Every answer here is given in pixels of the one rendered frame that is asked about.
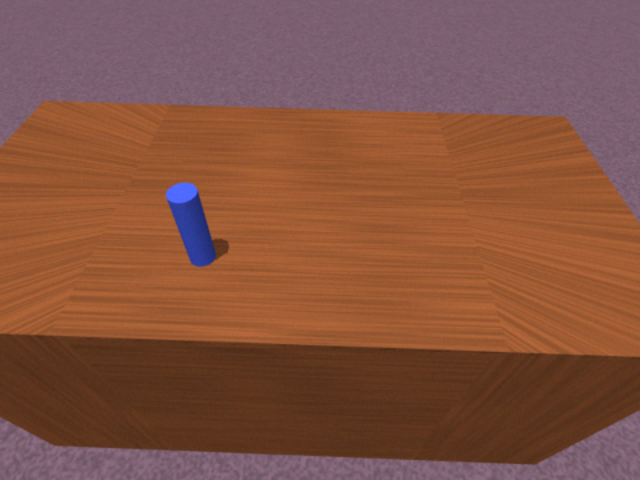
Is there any can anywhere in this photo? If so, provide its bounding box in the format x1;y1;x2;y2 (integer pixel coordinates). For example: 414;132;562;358
166;183;216;267

